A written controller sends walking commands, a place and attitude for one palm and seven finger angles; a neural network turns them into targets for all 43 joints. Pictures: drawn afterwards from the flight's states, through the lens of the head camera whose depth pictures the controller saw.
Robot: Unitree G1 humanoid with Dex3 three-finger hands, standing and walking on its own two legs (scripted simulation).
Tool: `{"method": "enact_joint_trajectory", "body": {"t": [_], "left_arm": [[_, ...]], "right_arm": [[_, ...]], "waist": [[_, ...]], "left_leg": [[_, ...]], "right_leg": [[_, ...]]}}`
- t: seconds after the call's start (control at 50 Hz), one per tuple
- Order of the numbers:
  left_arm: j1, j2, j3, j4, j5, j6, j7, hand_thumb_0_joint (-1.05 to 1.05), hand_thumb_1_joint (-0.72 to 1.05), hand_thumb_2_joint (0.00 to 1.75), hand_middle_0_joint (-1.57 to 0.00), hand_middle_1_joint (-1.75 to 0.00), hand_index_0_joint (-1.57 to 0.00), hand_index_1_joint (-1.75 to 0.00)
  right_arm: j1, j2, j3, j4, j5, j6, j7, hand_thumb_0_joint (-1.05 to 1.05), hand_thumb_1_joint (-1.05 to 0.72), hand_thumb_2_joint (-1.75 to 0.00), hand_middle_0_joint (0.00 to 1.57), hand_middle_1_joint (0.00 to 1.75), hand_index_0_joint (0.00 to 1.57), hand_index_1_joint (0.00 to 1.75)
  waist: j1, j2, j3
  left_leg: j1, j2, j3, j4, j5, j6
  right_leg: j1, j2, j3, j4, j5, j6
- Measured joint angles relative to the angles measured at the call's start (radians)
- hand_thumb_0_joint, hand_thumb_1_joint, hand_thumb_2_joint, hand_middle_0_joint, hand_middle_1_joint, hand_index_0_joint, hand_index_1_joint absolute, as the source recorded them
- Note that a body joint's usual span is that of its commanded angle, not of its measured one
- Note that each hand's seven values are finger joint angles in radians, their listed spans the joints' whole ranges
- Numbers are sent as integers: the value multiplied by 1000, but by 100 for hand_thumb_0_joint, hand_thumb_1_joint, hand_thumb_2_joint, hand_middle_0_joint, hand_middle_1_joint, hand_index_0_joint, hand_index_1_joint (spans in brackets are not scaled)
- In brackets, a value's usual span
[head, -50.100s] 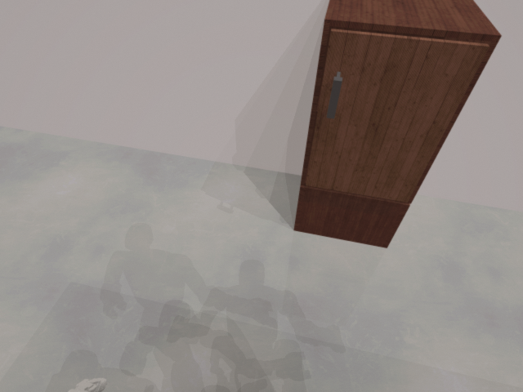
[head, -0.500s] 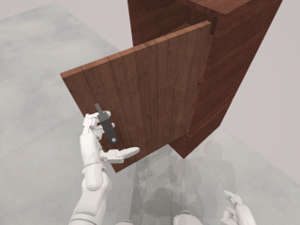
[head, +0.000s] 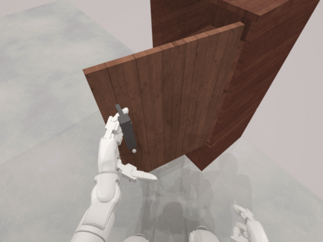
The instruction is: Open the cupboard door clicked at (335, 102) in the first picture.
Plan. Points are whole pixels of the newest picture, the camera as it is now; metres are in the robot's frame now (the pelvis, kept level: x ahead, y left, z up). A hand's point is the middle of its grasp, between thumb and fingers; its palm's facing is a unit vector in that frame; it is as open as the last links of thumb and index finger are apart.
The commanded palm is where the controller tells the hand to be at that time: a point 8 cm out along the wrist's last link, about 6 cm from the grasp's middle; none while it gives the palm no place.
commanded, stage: slide the hand sideways off the handle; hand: left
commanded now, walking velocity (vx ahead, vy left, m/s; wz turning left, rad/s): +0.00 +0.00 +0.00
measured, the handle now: (125, 127) +0.39 +0.13 +0.05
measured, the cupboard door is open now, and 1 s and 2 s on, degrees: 78 80 80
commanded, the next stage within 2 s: draw the hand back to the body in 1.10 s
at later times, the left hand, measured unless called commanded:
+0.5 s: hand (122, 169) +0.27 +0.11 +0.05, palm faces -0.15 -0.99 -0.04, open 16.4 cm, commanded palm +0.25 +0.17 +0.05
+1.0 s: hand (95, 185) +0.23 +0.16 +0.05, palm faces -0.08 -0.99 -0.07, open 16.3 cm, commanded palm +0.21 +0.23 +0.05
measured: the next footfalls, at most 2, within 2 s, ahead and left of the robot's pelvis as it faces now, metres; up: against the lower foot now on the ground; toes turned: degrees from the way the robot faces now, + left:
none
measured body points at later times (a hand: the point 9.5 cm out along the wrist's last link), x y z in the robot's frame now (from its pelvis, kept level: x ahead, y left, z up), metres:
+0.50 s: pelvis +0.02 +0.01 +0.00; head +0.07 +0.01 +0.44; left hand +0.27 +0.17 +0.05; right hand +0.20 -0.21 -0.08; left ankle -0.01 +0.11 -0.68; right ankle +0.07 -0.11 -0.68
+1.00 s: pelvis +0.02 +0.00 -0.01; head +0.08 -0.01 +0.43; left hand +0.23 +0.22 +0.05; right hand +0.21 -0.24 -0.08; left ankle -0.01 +0.11 -0.68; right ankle +0.07 -0.11 -0.68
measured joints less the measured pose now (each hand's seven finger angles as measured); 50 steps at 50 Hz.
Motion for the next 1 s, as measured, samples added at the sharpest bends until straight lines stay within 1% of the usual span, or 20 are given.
{"method": "enact_joint_trajectory", "body": {"t": [0.04, 0.06, 0.1, 0.12, 0.14, 0.16, 0.18, 0.22, 0.3, 0.36, 0.44, 0.52, 0.6, 0.68, 0.76, 0.88, 1.0], "left_arm": [[2, 70, -1, -9, -20, 2, -133, -1, -50, 30, -24, -46, -15, -44], [2, 98, -2, -15, -47, 9, -201, -1, -50, 30, -23, -44, -13, -42], [5, 130, 1, -28, -122, 38, -316, -1, -50, 30, -21, -40, -10, -39], [9, 132, 4, -35, -160, 57, -358, -1, -50, 30, -20, -39, -9, -37], [16, 128, 7, -42, -192, 73, -386, -1, -50, 30, -19, -37, -9, -36], [24, 118, 13, -50, -215, 86, -399, -1, -50, 30, -18, -36, -8, -35], [34, 106, 18, -59, -228, 96, -402, -1, -50, 30, -17, -35, -9, -34], [56, 84, 24, -83, -230, 103, -391, -1, -50, 30, -14, -33, -10, -33], [121, 61, 16, -156, -179, 94, -351, -1, -50, 30, -11, -30, -12, -31], [178, 68, 10, -215, -149, 91, -340, -1, -50, 30, -10, -29, -12, -30], [244, 90, 7, -278, -140, 104, -344, -1, -50, 30, -12, -29, -12, -29], [303, 105, 16, -330, -155, 118, -351, -1, -50, 30, -13, -30, -13, -29], [357, 113, 30, -384, -172, 113, -363, -1, -50, 30, -14, -30, -14, -30], [391, 127, 54, -417, -183, 99, -387, -1, -50, 30, -15, -30, -14, -30], [413, 142, 76, -432, -200, 105, -421, -1, -50, 30, -15, -30, -15, -30], [470, 172, 142, -456, -246, 114, -467, -1, -50, 30, -15, -30, -15, -30], [507, 198, 206, -458, -287, 86, -508, -1, -50, 30, -15, -30, -15, -30]], "right_arm": [[13, -11, -1, -8, 15, -7, -5, 1, -90, -90, 20, 30, 20, 30], [18, -18, -2, -11, 25, -11, -7, 1, -90, -90, 20, 30, 20, 30], [26, -33, -1, -18, 47, -20, -15, 1, -90, -90, 20, 30, 20, 30], [30, -39, 0, -22, 57, -25, -19, 1, -90, -90, 20, 30, 20, 30], [33, -45, 1, -27, 66, -32, -21, 1, -90, -90, 20, 30, 20, 30], [36, -49, 1, -33, 73, -39, -22, 1, -90, -90, 20, 30, 20, 30], [39, -51, 1, -40, 76, -46, -22, 1, -90, -90, 20, 30, 20, 30], [45, -51, -1, -56, 76, -58, -17, 1, -90, -90, 20, 30, 20, 30], [47, -43, -7, -90, 65, -66, 8, 1, -90, -90, 20, 30, 20, 30], [43, -35, -8, -109, 60, -59, 21, 1, -90, -90, 20, 30, 20, 30], [36, -27, -4, -125, 60, -48, 21, 1, -90, -90, 20, 30, 20, 30], [32, -22, 2, -132, 62, -48, 13, 1, -90, -90, 20, 30, 20, 30], [34, -18, 5, -134, 62, -59, 4, 1, -90, -90, 20, 30, 20, 30], [34, -19, 9, -132, 63, -67, -3, 1, -90, -90, 20, 30, 20, 30], [31, -26, 8, -134, 65, -72, -9, 1, -90, -90, 20, 30, 20, 30], [35, -33, 0, -138, 71, -74, -22, 1, -90, -90, 20, 30, 20, 30], [35, -47, -9, -132, 76, -84, -34, 1, -90, -90, 20, 30, 20, 30]], "waist": [[2, 5, 3], [1, 9, 6], [0, 19, 15], [-1, 23, 17], [-4, 25, 18], [-6, 25, 18], [-8, 23, 16], [-10, 14, 10], [-14, -2, -3], [-15, -6, -8], [-12, 2, -6], [-7, 11, -3], [-1, 16, -4], [2, 17, -9], [0, 20, -10], [-4, 14, -17], [-7, 14, -17]], "left_leg": [[2, -1, -6, 7, -4, 1], [7, -1, -9, 9, -6, 2], [22, -1, -11, 6, -7, 4], [31, -1, -11, 1, -6, 6], [39, -1, -10, -6, -4, 8], [45, -3, -8, -13, -2, 9], [49, -4, -6, -18, 0, 11], [49, -6, -1, -22, 0, 13], [34, -5, 10, -8, -13, 16], [25, -1, 16, 9, -28, 17], [19, 3, 16, 27, -44, 17], [12, 5, 12, 38, -54, 16], [4, 5, 5, 47, -62, 14], [-9, 6, -3, 62, -70, 10], [-23, 9, -9, 78, -78, 6], [-24, 18, -12, 85, -85, -2], [-34, 26, -25, 103, -89, -8]], "right_leg": [[7, -1, -6, 2, -3, 1], [14, -2, -9, 1, -4, 1], [33, -1, -11, -9, -3, 5], [43, -1, -11, -16, -1, 7], [52, -1, -10, -24, 2, 10], [58, -2, -8, -30, 4, 12], [60, -3, -6, -34, 6, 14], [57, -4, 0, -34, 6, 17], [34, -2, 12, -14, -6, 19], [21, 2, 17, 4, -17, 20], [14, 5, 17, 19, -30, 20], [10, 7, 13, 28, -40, 20], [3, 6, 7, 38, -50, 19], [-8, 6, -1, 52, -61, 16], [-20, 7, -7, 67, -70, 11], [-23, 16, -10, 75, -75, 3], [-24, 21, -24, 80, -77, -3]]}}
